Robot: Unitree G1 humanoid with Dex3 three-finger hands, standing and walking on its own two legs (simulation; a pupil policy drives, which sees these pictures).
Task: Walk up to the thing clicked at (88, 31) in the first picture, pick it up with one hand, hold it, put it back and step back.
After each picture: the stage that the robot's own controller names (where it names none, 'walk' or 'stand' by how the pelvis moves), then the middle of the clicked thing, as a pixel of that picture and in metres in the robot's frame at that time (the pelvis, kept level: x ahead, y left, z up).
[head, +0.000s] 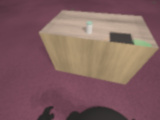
stand; (89, 27) +0.88 +0.09 +0.06
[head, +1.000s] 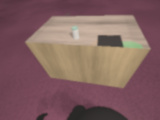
walk; (75, 32) +0.77 +0.24 +0.08
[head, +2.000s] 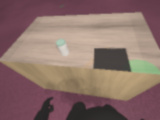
rise first; (62, 47) +0.48 +0.25 +0.09
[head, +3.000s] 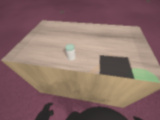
stand; (70, 52) +0.48 +0.20 +0.06
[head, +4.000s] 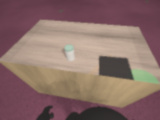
stand; (69, 53) +0.47 +0.20 +0.06
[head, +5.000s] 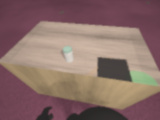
stand; (68, 54) +0.46 +0.21 +0.06
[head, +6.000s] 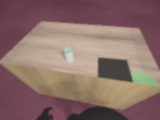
stand; (68, 54) +0.46 +0.21 +0.06
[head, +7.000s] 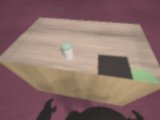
rise first; (68, 52) +0.47 +0.21 +0.06
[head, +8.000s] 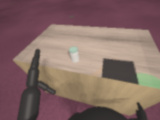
rise first; (74, 54) +0.47 +0.20 +0.06
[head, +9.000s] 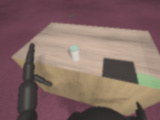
go down; (74, 53) +0.48 +0.20 +0.07
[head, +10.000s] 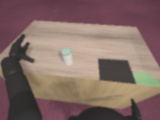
go down; (67, 57) +0.43 +0.18 +0.07
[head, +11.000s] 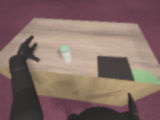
close in; (66, 54) +0.45 +0.19 +0.07
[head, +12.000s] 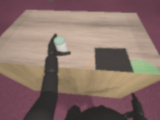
close; (61, 46) +0.47 +0.20 +0.10
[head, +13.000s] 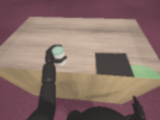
lift; (59, 56) +0.41 +0.22 +0.10
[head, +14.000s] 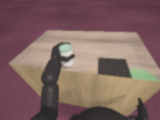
lift; (67, 55) +0.34 +0.17 +0.21
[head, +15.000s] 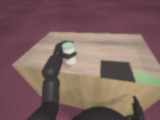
hold; (69, 53) +0.34 +0.16 +0.22
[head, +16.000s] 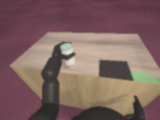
hold; (68, 54) +0.35 +0.17 +0.21
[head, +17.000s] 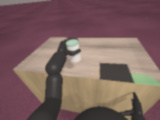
crouch; (74, 51) +0.34 +0.13 +0.26
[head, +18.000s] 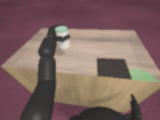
crouch; (63, 37) +0.44 +0.19 +0.26
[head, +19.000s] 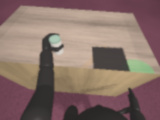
lower; (57, 45) +0.48 +0.22 +0.10
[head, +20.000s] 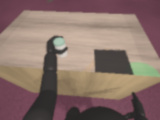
lower; (61, 48) +0.46 +0.20 +0.10
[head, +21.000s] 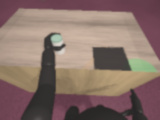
lower; (58, 45) +0.48 +0.21 +0.11
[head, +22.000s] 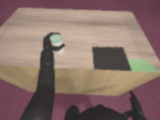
lower; (57, 44) +0.48 +0.21 +0.11
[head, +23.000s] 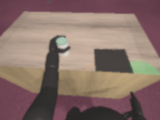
loosen; (63, 47) +0.47 +0.19 +0.10
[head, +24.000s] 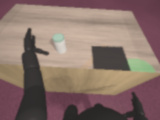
withdraw; (60, 44) +0.48 +0.19 +0.10
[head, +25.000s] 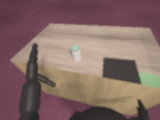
sink last; (76, 53) +0.47 +0.18 +0.08
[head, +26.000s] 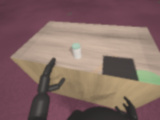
stand; (76, 51) +0.49 +0.18 +0.07
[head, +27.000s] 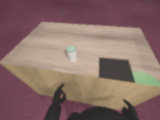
stand; (72, 54) +0.46 +0.19 +0.06
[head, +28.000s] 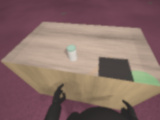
stand; (72, 53) +0.47 +0.19 +0.06
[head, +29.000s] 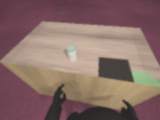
stand; (71, 53) +0.47 +0.19 +0.06
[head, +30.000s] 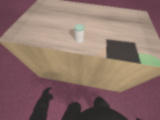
walk; (79, 33) +0.58 +0.12 +0.09
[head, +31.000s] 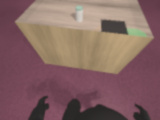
walk; (79, 14) +0.84 +0.20 +0.08
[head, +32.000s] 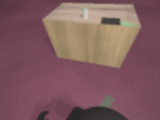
stand; (85, 13) +1.17 +0.20 +0.08
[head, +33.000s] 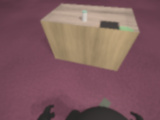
stand; (84, 16) +1.14 +0.17 +0.06
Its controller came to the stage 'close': yes
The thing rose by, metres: 0.21
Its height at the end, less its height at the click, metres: +0.00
